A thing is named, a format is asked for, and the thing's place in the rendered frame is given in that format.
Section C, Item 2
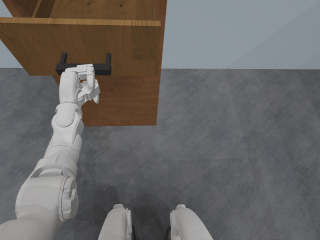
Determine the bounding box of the drawer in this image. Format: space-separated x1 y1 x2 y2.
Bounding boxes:
0 0 161 76

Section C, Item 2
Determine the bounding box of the robot thigh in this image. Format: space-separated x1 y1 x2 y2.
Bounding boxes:
170 208 213 240
98 208 132 240

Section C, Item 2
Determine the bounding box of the left robot forearm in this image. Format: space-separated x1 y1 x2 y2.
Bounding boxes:
15 103 84 218

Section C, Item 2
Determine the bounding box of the left robot thigh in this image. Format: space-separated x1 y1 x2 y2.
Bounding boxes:
98 208 132 240

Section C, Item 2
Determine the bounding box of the left robot upper arm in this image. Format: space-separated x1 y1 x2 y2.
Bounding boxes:
0 175 79 240

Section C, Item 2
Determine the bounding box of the robot left hand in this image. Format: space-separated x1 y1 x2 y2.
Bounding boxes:
59 64 100 109

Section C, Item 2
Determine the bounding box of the right robot thigh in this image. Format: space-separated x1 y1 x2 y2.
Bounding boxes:
170 208 213 240

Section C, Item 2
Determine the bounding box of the cabinet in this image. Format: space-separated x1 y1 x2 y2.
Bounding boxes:
2 0 167 127

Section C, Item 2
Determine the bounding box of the handle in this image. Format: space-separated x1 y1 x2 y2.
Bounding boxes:
55 52 112 76

